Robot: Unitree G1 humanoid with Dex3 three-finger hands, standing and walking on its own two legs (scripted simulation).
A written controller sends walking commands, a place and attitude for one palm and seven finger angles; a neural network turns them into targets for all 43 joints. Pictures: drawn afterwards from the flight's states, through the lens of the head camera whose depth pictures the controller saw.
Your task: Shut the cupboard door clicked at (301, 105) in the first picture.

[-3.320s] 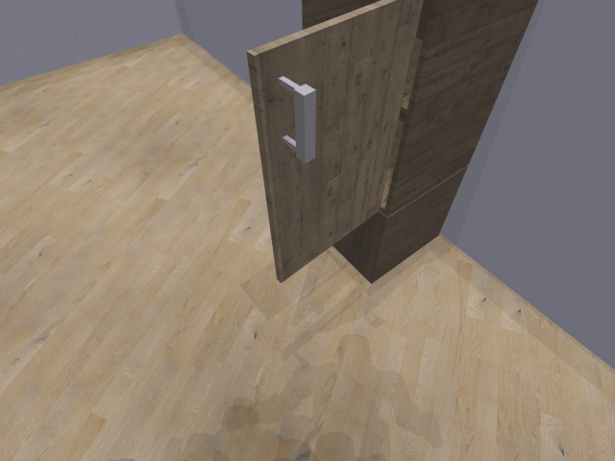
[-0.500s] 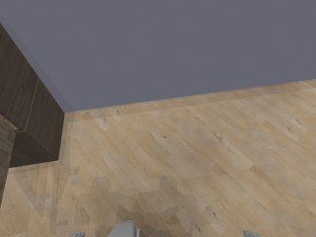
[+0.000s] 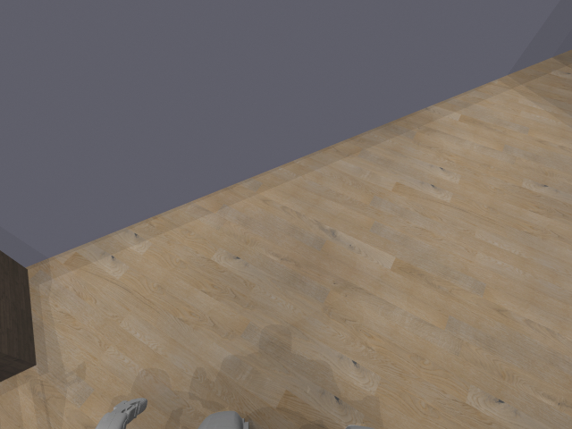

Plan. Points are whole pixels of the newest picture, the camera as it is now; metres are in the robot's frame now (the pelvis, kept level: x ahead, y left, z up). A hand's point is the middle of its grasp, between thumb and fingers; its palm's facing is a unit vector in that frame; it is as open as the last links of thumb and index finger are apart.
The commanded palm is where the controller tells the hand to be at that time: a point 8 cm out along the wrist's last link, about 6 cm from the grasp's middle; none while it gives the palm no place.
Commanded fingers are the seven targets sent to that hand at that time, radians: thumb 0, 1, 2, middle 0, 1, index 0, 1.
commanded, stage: walk around to get in front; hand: left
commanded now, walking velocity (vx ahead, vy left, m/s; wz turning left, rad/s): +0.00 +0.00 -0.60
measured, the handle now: out of the picture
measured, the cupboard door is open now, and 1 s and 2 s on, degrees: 94 94 94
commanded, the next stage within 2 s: walk to a spot facing it in 1.92 s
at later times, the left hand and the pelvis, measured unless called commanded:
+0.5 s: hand (204, 388) +0.19 +0.15 -0.15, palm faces -0.31 -0.92 -0.22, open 7.3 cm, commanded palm none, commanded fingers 0.00 0.90 0.90 -0.20 -0.30 -0.20 -0.30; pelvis +0.01 -0.01 +0.01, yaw -18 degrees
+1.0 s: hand (245, 345) +0.26 +0.09 -0.16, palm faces -0.56 -0.81 -0.17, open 7.4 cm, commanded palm none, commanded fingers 0.00 0.90 0.90 -0.20 -0.30 -0.20 -0.30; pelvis +0.10 -0.04 +0.02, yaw -37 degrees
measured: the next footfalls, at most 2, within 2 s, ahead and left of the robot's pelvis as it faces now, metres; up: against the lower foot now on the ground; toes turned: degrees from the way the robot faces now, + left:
left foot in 0.22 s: +0.08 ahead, +0.13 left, +0.00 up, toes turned -5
right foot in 0.52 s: +0.00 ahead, -0.14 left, +0.00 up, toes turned -24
